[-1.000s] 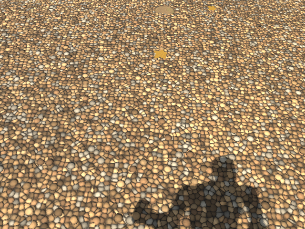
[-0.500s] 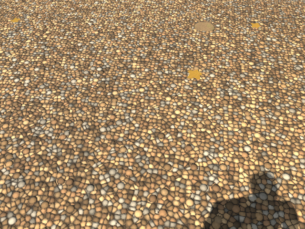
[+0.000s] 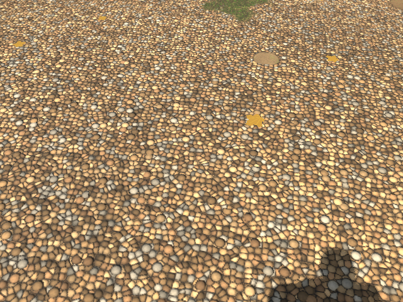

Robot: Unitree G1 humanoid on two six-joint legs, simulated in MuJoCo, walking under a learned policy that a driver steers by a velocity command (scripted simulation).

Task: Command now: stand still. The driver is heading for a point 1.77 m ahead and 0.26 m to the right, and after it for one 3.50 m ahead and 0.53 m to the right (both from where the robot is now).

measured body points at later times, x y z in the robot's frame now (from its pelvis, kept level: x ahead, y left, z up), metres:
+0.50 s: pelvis +0.04 +0.00 -0.01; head +0.03 +0.00 +0.44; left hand +0.03 +0.23 -0.16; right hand -0.01 -0.23 -0.17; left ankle -0.04 +0.10 -0.74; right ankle +0.05 -0.10 -0.73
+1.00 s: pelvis +0.14 -0.04 -0.01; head +0.15 -0.04 +0.44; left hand +0.12 +0.16 -0.17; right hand +0.17 -0.26 -0.17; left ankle +0.16 +0.08 -0.74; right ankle +0.11 -0.11 -0.74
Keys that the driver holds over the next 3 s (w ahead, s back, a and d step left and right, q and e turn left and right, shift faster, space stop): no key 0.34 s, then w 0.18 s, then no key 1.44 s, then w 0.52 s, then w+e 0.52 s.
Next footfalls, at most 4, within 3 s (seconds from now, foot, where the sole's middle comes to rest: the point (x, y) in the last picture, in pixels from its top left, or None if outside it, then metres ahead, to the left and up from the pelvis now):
0.96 left None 0.20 0.08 -0.78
2.36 left None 0.36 0.11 -0.78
2.90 right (229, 263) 0.68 -0.05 -0.78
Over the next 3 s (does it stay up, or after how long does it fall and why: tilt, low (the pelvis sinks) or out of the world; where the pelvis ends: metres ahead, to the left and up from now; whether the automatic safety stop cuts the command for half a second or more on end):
stays up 0.58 0.00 -0.02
